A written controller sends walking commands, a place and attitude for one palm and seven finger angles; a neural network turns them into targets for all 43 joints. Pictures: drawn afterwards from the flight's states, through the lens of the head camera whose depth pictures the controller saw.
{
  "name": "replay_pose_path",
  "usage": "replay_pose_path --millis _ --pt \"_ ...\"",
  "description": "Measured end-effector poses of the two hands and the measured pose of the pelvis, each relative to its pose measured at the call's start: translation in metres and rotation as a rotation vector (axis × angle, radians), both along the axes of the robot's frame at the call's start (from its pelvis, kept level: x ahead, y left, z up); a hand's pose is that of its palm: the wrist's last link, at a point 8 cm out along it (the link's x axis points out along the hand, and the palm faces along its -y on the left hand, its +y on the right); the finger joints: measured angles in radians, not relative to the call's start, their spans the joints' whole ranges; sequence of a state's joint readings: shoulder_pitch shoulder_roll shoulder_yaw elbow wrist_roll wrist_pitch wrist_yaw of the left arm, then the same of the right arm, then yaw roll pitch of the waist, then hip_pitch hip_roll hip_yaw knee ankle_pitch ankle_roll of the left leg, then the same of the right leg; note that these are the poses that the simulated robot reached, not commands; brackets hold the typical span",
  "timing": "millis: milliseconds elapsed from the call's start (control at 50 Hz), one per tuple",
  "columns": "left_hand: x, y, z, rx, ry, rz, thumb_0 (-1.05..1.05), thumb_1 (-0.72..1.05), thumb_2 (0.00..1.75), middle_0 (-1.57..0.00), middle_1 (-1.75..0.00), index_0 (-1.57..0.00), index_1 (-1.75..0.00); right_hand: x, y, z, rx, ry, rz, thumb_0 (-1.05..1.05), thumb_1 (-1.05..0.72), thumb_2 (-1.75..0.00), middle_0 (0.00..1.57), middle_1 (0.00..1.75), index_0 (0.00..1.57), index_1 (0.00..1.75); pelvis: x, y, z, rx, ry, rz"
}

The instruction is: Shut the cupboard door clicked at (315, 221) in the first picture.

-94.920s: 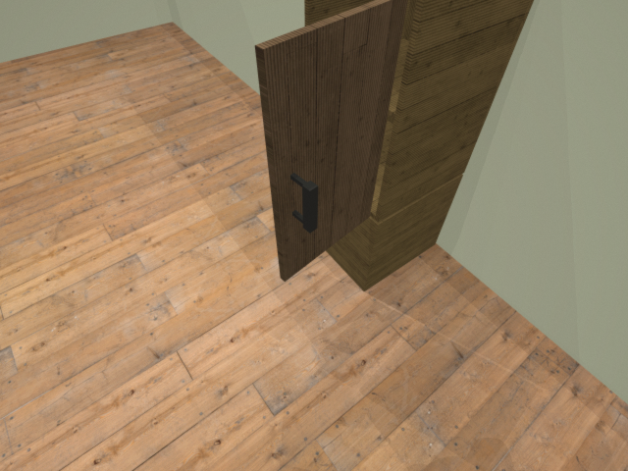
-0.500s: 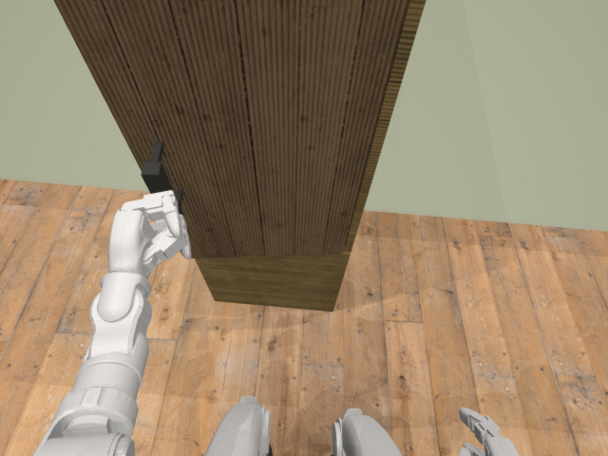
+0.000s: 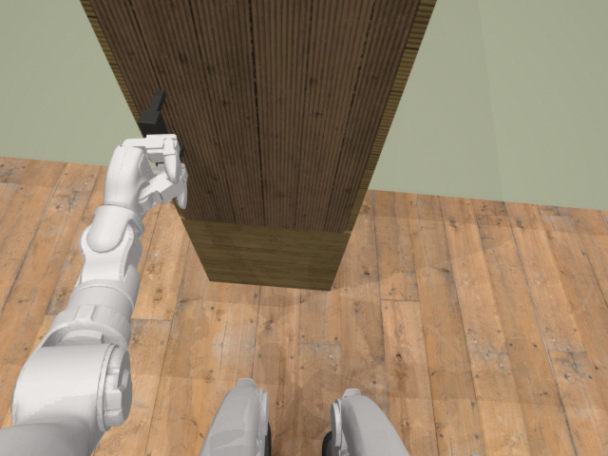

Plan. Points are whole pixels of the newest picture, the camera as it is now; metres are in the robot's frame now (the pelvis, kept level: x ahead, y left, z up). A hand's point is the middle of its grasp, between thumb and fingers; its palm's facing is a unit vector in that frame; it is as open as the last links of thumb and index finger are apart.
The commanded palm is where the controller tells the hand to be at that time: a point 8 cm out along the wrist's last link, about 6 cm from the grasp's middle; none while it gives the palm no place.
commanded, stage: push the door shut along its arc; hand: left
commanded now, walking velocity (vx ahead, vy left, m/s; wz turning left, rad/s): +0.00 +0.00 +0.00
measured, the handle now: (166, 138) +0.53 +0.19 +0.05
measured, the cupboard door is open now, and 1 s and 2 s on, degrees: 0 0 0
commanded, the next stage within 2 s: pull the fist back off the door in 0.36 s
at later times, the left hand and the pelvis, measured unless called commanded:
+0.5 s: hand (179, 180) +0.45 +0.17 +0.05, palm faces -0.13 -0.99 -0.05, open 3.3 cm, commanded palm +0.48 +0.16 +0.05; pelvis -0.03 +0.00 -0.02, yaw +1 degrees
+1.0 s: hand (217, 175) +0.46 +0.12 +0.05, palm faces +0.05 -1.00 -0.01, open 3.1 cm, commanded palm +0.42 +0.17 +0.05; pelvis -0.01 -0.01 +0.00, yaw -1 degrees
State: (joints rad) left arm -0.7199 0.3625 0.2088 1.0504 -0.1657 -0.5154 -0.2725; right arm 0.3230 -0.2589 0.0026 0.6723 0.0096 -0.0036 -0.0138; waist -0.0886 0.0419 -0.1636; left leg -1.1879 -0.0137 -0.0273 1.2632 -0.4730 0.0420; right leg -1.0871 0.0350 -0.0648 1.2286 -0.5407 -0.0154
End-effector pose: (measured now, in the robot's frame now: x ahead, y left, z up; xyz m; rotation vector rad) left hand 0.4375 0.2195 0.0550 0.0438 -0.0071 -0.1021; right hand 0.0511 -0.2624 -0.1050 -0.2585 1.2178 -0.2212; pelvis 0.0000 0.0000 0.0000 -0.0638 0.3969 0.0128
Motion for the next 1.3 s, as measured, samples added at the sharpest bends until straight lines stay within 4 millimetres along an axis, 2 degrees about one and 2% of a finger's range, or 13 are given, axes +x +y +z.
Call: replay_pose_path --millis 160,500,600,660,740,820,920,1020,1100,1180,1300 --pt "0.003 0.002 0.0 0.002 -0.001 -0.021 0.02 0.89 0.9 -1.42 -1.5 -1.4 -1.5 -0.016 -0.002 -0.001 -0.029 0.028 0.02 0.01 -0.91 -0.89 0.21 0.3 0.21 0.3 -0.011 0.001 -0.006 -0.012 0.007 0.021" --pt "0.003 0.002 0.001 0.009 0.011 -0.027 0.02 0.89 0.89 -1.42 -1.5 -1.42 -1.5 -0.027 -0.009 0.002 -0.088 -0.035 0.068 0.01 -0.9 -0.89 0.21 0.3 0.21 0.3 -0.035 0.0 -0.016 -0.03 0.014 0.034" --pt "-0.002 -0.009 -0.002 -0.041 -0.003 0.17 0.02 0.89 0.89 -1.46 -1.5 -1.44 -1.5 -0.029 -0.003 0.0 -0.059 -0.035 0.093 0.01 -0.91 -0.89 0.21 0.3 0.21 0.3 -0.037 0.0 -0.014 -0.025 0.013 0.033" --pt "-0.004 -0.013 -0.001 -0.034 -0.005 0.23 0.02 0.89 0.89 -1.45 -1.5 -1.43 -1.5 -0.031 0.001 -0.001 -0.03 -0.039 0.09 0.01 -0.91 -0.89 0.21 0.3 0.21 0.3 -0.037 -0.001 -0.013 -0.021 0.009 0.029" --pt "-0.003 -0.018 0.001 0.028 -0.005 0.197 0.02 0.89 0.89 -1.42 -1.5 -1.4 -1.5 -0.036 0.005 -0.003 0.0 -0.036 0.073 0.01 -0.9 -0.89 0.21 0.3 0.21 0.3 -0.037 -0.003 -0.011 -0.016 0.002 0.023" --pt "-0.002 -0.022 0.001 0.011 0.004 0.18 0.02 0.9 0.89 -1.39 -1.5 -1.36 -1.5 -0.043 0.005 -0.004 0.019 -0.016 0.047 0.01 -0.9 -0.89 0.21 0.3 0.21 0.3 -0.033 -0.004 -0.009 -0.008 -0.001 0.013" --pt "0.002 -0.041 0.001 -0.023 -0.006 0.141 0.02 0.9 0.9 -1.34 -1.5 -1.32 -1.5 -0.045 0.001 -0.002 0.028 0.006 0.007 0.01 -0.9 -0.89 0.21 0.3 0.21 0.3 -0.024 -0.005 -0.004 0.004 -0.001 -0.007" --pt "0.001 -0.049 -0.004 -0.035 -0.009 0.152 0.02 0.9 0.9 -1.32 -1.5 -1.31 -1.5 -0.034 -0.003 0.002 0.039 0.0 -0.041 0.01 -0.91 -0.89 0.21 0.3 0.21 0.3 -0.01 -0.007 0.002 0.019 -0.001 -0.038" --pt "-0.013 -0.044 -0.007 -0.019 -0.006 0.165 0.02 0.9 0.9 -1.3 -1.5 -1.3 -1.5 -0.015 -0.003 0.007 0.062 -0.015 -0.059 0.01 -0.91 -0.89 0.21 0.3 0.21 0.3 0.004 -0.009 0.01 0.032 -0.011 -0.053" --pt "-0.036 -0.037 -0.005 -0.013 -0.008 0.169 0.02 0.9 0.9 -1.3 -1.5 -1.3 -1.5 0.013 -0.001 0.013 0.079 -0.048 -0.044 0.01 -0.91 -0.89 0.21 0.3 0.21 0.3 0.016 -0.011 0.018 0.037 -0.025 -0.052" --pt "-0.065 -0.033 -0.004 -0.021 -0.006 0.153 0.02 0.9 0.9 -1.3 -1.5 -1.3 -1.5 0.068 -0.001 0.021 0.071 -0.136 0.028 0.01 -0.91 -0.89 0.21 0.3 0.21 0.3 0.027 -0.013 0.023 0.036 -0.043 -0.03"
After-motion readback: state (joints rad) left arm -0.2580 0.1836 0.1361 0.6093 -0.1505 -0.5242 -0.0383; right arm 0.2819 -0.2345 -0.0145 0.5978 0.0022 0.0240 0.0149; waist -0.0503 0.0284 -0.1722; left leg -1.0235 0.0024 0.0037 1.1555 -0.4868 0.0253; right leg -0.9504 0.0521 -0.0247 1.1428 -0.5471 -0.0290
